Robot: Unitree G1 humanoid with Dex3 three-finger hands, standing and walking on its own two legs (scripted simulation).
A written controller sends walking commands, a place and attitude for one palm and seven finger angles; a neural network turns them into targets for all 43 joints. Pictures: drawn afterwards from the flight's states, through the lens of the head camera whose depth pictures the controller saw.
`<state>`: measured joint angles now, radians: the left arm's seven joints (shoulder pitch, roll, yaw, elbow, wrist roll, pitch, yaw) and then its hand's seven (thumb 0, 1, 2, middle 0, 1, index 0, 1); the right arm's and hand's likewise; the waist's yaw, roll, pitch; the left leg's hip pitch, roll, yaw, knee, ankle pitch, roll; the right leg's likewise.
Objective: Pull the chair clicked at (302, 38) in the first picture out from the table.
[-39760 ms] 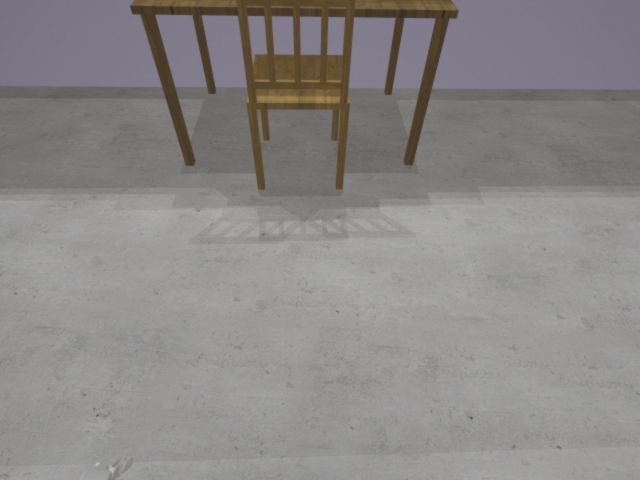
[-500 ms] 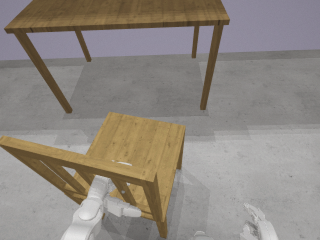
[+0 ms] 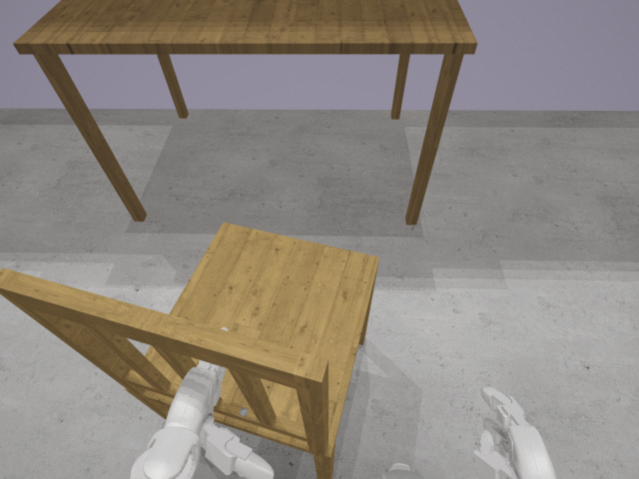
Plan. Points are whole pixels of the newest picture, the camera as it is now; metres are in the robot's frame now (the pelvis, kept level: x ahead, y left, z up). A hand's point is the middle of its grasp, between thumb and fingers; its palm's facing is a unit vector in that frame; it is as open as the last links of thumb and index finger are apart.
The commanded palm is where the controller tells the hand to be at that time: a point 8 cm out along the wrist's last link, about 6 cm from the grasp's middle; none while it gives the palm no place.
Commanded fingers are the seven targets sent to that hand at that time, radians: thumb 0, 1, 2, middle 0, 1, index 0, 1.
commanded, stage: draw the fingers out of the gap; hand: left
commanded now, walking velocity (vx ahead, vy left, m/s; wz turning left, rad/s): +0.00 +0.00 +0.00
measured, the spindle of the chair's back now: (192, 375) +0.27 +0.19 -0.06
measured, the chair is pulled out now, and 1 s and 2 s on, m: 0.68 0.68 0.68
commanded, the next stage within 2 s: draw the hand back to the body in 0.64 s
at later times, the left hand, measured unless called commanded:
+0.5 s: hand out of the picture +0.13 +0.11 -0.02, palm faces -0.11 -0.99 -0.12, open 17.4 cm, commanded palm +0.10 +0.16 +0.00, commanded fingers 0.00 -0.55 0.20 0.00 0.00 0.00 0.00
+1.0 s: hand out of the picture +0.13 +0.14 +0.04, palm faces +0.05 -1.00 -0.04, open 17.5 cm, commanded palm +0.08 +0.19 +0.05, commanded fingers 0.00 -0.55 0.20 0.00 0.00 0.00 0.00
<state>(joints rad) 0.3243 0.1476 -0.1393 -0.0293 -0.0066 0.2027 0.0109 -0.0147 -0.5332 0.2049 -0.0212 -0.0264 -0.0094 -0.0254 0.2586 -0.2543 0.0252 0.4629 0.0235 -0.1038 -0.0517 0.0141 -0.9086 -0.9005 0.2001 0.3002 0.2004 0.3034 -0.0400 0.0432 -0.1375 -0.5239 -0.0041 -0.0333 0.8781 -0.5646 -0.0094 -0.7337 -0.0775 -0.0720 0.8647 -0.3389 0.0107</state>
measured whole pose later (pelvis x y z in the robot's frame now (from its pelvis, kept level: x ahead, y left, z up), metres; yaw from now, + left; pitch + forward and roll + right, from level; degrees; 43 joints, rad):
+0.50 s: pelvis -0.01 +0.01 -0.02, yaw +0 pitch +12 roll -1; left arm 0.70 0.16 -0.20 -0.31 0.04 0.18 0.01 -0.01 -0.53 0.20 0.00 -0.01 -0.01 -0.01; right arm 0.28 -0.22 0.02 0.38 0.03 -0.11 -0.08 0.02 -0.91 -0.90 0.20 0.30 0.20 0.30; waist -0.02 0.04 -0.18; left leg -0.60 -0.01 -0.04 1.00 -0.61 0.00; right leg -0.80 -0.09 -0.07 0.95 -0.37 0.02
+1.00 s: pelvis -0.02 +0.00 -0.03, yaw +0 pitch +14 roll -1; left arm 0.81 0.17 -0.05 -0.45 -0.13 -0.24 -0.05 -0.02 -0.54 0.20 0.00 -0.01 0.00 0.00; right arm 0.28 -0.19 -0.02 0.43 0.04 -0.18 -0.06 0.02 -0.91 -0.90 0.20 0.30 0.20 0.30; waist 0.01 0.02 -0.20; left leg -0.71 0.00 -0.05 1.13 -0.66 -0.01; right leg -0.90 -0.08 -0.08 1.05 -0.39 0.00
